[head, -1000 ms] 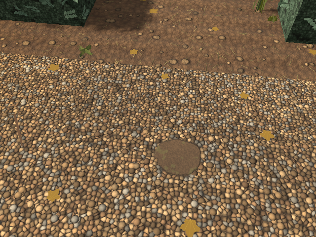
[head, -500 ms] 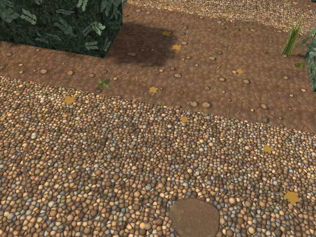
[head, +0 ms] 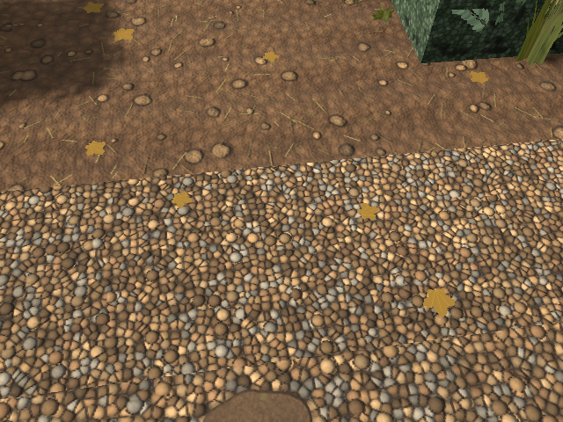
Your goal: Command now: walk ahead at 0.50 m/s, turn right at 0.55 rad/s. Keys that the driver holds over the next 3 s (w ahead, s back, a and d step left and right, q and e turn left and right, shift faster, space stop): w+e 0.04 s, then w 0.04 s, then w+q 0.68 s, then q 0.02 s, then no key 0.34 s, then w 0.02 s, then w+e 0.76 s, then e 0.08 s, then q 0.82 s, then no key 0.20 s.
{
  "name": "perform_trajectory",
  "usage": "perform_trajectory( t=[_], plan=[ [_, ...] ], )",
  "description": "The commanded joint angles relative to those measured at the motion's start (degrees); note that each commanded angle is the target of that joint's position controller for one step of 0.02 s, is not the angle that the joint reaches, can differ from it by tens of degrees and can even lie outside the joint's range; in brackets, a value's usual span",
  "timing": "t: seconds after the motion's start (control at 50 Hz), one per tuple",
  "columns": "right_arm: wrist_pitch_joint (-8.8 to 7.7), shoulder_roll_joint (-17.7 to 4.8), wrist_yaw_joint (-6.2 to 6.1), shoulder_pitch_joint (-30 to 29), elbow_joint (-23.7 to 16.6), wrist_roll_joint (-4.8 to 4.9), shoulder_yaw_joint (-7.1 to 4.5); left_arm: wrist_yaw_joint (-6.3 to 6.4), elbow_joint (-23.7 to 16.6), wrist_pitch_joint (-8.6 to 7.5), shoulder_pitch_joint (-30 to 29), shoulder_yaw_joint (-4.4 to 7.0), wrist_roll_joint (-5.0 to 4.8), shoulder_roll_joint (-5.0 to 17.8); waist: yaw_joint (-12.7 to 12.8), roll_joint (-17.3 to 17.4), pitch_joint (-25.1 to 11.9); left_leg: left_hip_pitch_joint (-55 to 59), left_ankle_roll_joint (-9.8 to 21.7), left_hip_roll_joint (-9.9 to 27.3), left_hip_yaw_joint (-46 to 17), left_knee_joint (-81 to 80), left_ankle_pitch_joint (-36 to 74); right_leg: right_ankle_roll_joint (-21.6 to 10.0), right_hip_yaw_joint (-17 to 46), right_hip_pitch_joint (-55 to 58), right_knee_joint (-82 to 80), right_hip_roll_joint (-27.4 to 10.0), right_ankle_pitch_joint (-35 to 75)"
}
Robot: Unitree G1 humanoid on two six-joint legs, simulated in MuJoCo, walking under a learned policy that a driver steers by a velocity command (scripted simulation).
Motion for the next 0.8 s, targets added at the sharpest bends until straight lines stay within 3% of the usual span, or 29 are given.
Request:
perform_trajectory(
  t=[0.02,0.04,0.06,0.08,0.12,0.16,0.2,0.24,0.26,0.28,0.3,0.32,0.34,0.36,0.38,0.42,0.48,0.5,0.54,0.56,0.58,0.6,0.64,0.68,0.72,0.74,0.76,0.78,0.8],
  plan=[
    [0.35,-8.93,-1.66,-0.81,-6.41,-2.11,-2.89,1.47,-7.52,-1.57,-3.85,2.13,0.07,9.15,-2.05,2.31,-1.06,-3.23,-1.96,3.93,0.69,-29.86,12.59,-13.39,21.00,-2.07,-14.53,-19.27,18.70],
    [-0.26,-7.44,-1.81,-3.50,-7.29,-3.38,-2.61,2.20,-8.02,-1.87,-3.55,2.13,0.34,9.12,-0.98,0.32,-1.31,4.03,-2.73,2.44,2.74,-38.98,18.19,-12.04,16.25,-7.16,-14.79,-14.96,24.31],
    [-0.82,-5.45,-1.41,-3.65,-7.65,-3.68,-2.20,2.92,-7.41,-1.70,-2.99,2.26,0.15,9.13,-0.99,-3.17,-3.67,12.11,-2.43,0.37,4.54,-47.31,27.08,-10.03,10.56,-9.32,-13.53,-11.01,27.47],
    [-1.29,-4.27,-0.77,-4.00,-7.15,-2.96,-2.01,3.38,-6.33,-1.41,-0.96,2.18,-0.16,8.32,0.22,-6.39,-6.19,16.19,-2.28,-2.02,5.75,-52.60,35.45,-9.22,8.70,-7.15,-12.36,-9.67,27.78],
    [-1.03,-4.19,-0.07,-5.06,-6.86,-1.43,-1.93,3.32,-4.42,-1.24,3.20,2.13,-0.97,7.80,2.26,-7.11,-7.82,15.22,-1.17,-2.99,5.08,-58.12,38.41,-8.60,10.67,1.84,-11.52,-13.35,25.02],
    [-0.62,-6.22,0.62,-8.84,-8.88,-1.18,-2.56,2.70,-3.33,-0.75,5.94,2.31,-1.35,7.70,4.30,-5.55,-5.14,10.27,2.23,-2.16,4.29,-61.67,33.61,-7.22,14.14,8.63,-8.38,-16.75,19.72],
    [-0.61,-7.37,1.76,-12.94,-11.42,-1.38,-3.27,2.32,-2.70,-0.06,8.67,2.67,-0.83,8.95,5.67,-4.89,-2.81,6.34,5.98,-2.74,4.69,-63.28,29.13,-6.22,16.58,14.79,-7.43,-19.56,18.56],
    [-0.81,-8.54,2.36,-7.33,-10.17,-1.25,-4.15,2.43,-3.21,0.54,7.04,2.63,-0.03,9.11,2.65,-3.81,-3.24,13.37,9.30,-4.40,5.88,-66.50,30.70,-4.14,13.35,15.80,-1.82,-17.29,24.15],
    [-0.95,-10.73,2.41,-0.97,-8.63,-1.45,-5.10,2.42,-3.95,0.44,7.08,2.25,0.68,7.98,0.77,0.53,-7.26,24.22,11.89,-2.72,2.14,-65.50,36.09,-2.12,8.80,11.91,8.21,-12.80,25.82],
    [-0.72,-14.42,2.57,7.43,-7.14,-1.71,-6.43,2.43,-4.04,-0.26,12.24,1.40,0.46,5.68,-0.86,11.22,-15.81,43.80,19.89,6.47,-16.22,-67.22,27.82,2.23,2.77,-3.63,28.78,-6.15,13.58],
    [-0.04,-14.48,2.99,11.54,-6.12,-0.36,-6.69,2.10,-4.47,-1.05,11.07,0.92,0.55,5.76,-2.53,19.49,-18.04,49.83,23.40,12.90,-36.92,-77.36,12.08,3.96,2.05,-15.34,41.50,-2.91,-17.55],
    [0.23,-11.73,2.83,9.71,-6.87,-0.29,-5.46,1.64,-6.21,-1.70,5.69,1.86,-0.16,8.91,-2.58,12.31,-10.76,47.32,20.95,12.95,-39.16,-80.09,1.07,3.11,5.59,-23.86,44.46,-5.69,-17.44],
    [0.57,-11.60,2.71,6.39,-8.20,-1.25,-5.32,1.56,-7.62,-1.88,0.10,1.92,-0.44,9.06,-2.32,5.30,-5.27,40.59,19.31,11.46,-33.87,-80.48,3.42,2.94,4.73,-24.59,43.35,-7.53,-13.30],
    [0.66,-11.52,2.67,3.90,-8.72,-1.72,-5.32,1.77,-8.61,-2.10,-2.08,1.81,0.01,8.18,-0.89,1.72,-1.94,34.38,18.85,9.50,-28.87,-80.72,10.32,3.23,4.14,-23.58,38.71,-9.08,-10.33],
    [0.62,-10.58,2.54,2.00,-9.19,-1.74,-5.06,2.04,-8.54,-2.11,-1.62,1.94,0.90,7.82,0.86,1.75,-2.56,30.66,17.88,7.23,-24.37,-81.03,16.74,3.61,4.19,-19.70,33.81,-11.06,-7.80],
    [0.85,-9.67,2.41,-0.12,-9.80,-1.47,-4.81,2.33,-8.12,-1.73,0.05,2.16,1.24,7.50,2.90,4.13,-4.23,27.21,17.18,3.95,-20.23,-82.40,21.58,4.92,3.56,-14.13,27.30,-12.13,-5.93],
    [1.15,-11.57,0.87,0.80,-8.18,-0.75,-5.38,3.17,-9.03,-1.73,-4.08,2.11,1.63,7.44,2.30,4.27,-4.03,25.23,17.41,2.90,-16.30,-83.98,28.18,6.91,3.24,-12.14,15.75,-11.68,0.01],
    [1.57,-12.26,0.23,1.85,-7.28,-0.54,-5.59,3.09,-10.25,-1.96,-7.26,1.66,2.27,6.04,1.35,4.81,-4.59,25.42,16.86,1.97,-15.01,-83.52,32.74,7.32,2.63,-10.96,12.94,-10.81,3.70],
    [2.51,-12.46,-0.43,2.90,-5.91,-0.76,-5.78,2.63,-10.48,-2.35,-9.15,0.94,2.46,3.94,1.23,5.45,-6.76,23.26,15.96,0.09,-11.49,-81.47,40.11,8.02,1.17,-5.40,10.58,-8.84,10.93],
    [2.90,-12.15,-0.25,3.12,-5.86,-0.81,-5.75,2.41,-10.45,-2.41,-9.33,0.96,2.12,4.12,1.29,5.57,-7.11,22.56,15.57,-0.69,-10.69,-80.60,41.53,8.15,0.68,-3.75,9.88,-8.13,11.94],
    [2.97,-11.87,0.01,2.91,-6.30,-1.19,-5.58,2.06,-9.83,-2.63,-8.22,1.32,1.77,4.93,1.66,5.13,-9.10,19.95,15.36,-0.97,-10.35,-79.61,43.43,8.20,-0.97,1.15,14.41,-6.84,15.29],
    [2.78,-11.73,0.11,3.38,-6.31,-1.84,-5.66,1.44,-8.89,-3.13,-5.77,1.86,1.66,6.26,2.28,6.06,-10.64,21.92,16.08,1.26,-13.00,-77.08,44.39,7.37,1.38,1.07,20.25,-8.30,17.16],
    [3.04,-10.17,0.02,3.99,-7.14,-0.98,-5.30,0.73,-10.73,-4.15,-9.42,2.05,1.64,7.15,1.47,4.62,-7.39,28.07,17.13,2.31,-17.31,-73.96,42.25,6.07,2.53,-7.86,19.73,-9.08,9.44],
    [3.69,-9.76,0.39,3.01,-8.43,-0.14,-5.16,-0.34,-11.28,-5.21,-8.66,2.48,0.95,7.67,2.13,4.42,-7.02,30.72,18.37,2.60,-20.98,-70.08,42.38,4.59,3.13,-8.35,16.44,-8.66,3.28],
    [4.13,-10.51,0.61,-3.57,-10.93,0.08,-5.26,-0.67,-10.26,-5.79,-1.84,3.55,0.71,8.93,7.04,8.81,-8.04,23.60,16.73,-0.20,-19.81,-64.63,50.62,3.69,0.73,5.89,10.82,-7.00,0.55],
    [3.94,-10.07,0.74,-7.72,-12.23,0.70,-4.99,-0.76,-8.36,-6.19,6.58,4.44,0.93,9.87,12.71,6.66,-9.58,17.18,14.40,-3.24,-17.72,-54.84,53.43,2.79,0.10,17.94,4.26,-7.01,5.82],
    [3.70,-6.72,0.68,-7.41,-13.25,1.14,-4.06,-0.76,-6.61,-6.08,15.14,5.63,1.48,12.47,15.69,-1.35,-12.80,8.42,11.11,-8.00,-14.68,-38.58,43.28,-1.48,7.02,30.05,-0.08,-13.69,6.67],
    [3.98,-2.27,0.30,3.76,-12.06,0.27,-2.85,0.00,-8.22,-5.44,10.80,4.85,0.65,12.55,6.69,-16.60,-11.38,-3.80,8.10,-15.65,-10.90,-26.27,-3.43,-7.83,23.39,34.21,-2.14,-26.71,29.21],
    [3.65,-6.75,0.13,6.86,-10.42,-0.29,-3.91,0.12,-9.19,-4.77,9.63,3.82,-0.89,9.92,4.09,-13.83,-7.42,-10.64,6.17,-13.61,-9.02,-18.39,-9.19,-12.10,28.58,32.59,-2.33,-31.85,46.96]
  ],
)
